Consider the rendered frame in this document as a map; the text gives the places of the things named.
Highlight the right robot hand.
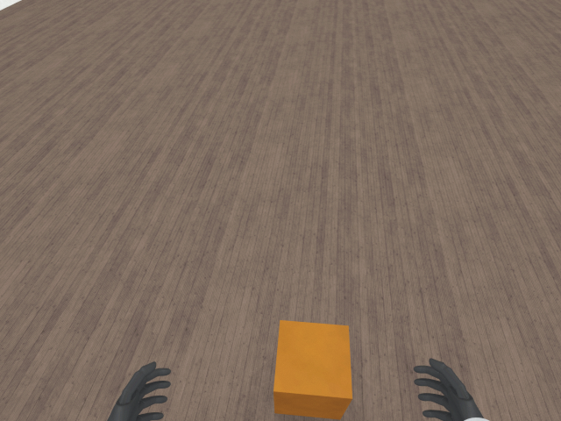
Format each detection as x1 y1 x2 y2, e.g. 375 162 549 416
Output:
414 358 483 421

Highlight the carton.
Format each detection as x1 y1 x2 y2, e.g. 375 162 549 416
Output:
273 320 352 419

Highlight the left robot hand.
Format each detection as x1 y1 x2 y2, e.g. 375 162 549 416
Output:
107 361 171 421

